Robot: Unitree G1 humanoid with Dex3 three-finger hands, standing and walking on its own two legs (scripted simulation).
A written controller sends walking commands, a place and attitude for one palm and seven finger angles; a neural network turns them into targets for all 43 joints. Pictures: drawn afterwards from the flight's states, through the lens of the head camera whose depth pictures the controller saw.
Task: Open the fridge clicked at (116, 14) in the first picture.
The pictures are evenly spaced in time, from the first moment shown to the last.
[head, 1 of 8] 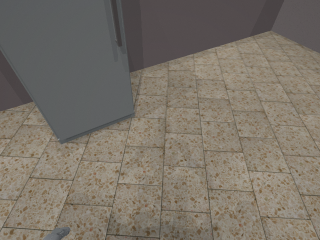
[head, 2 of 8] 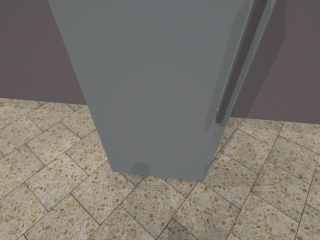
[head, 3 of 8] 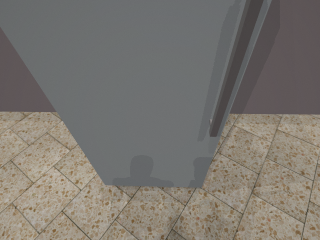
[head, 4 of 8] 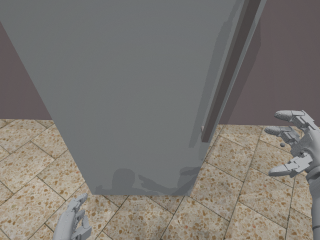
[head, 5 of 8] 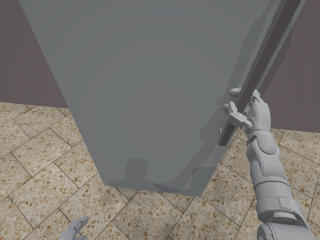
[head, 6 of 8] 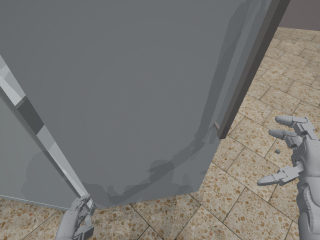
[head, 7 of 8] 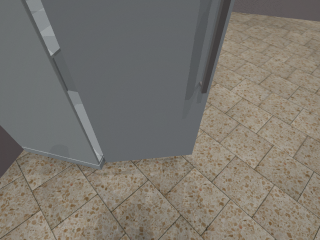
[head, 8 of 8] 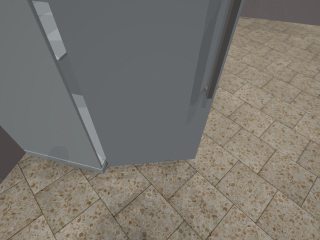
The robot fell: no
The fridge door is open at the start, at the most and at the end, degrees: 0 78 70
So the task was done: yes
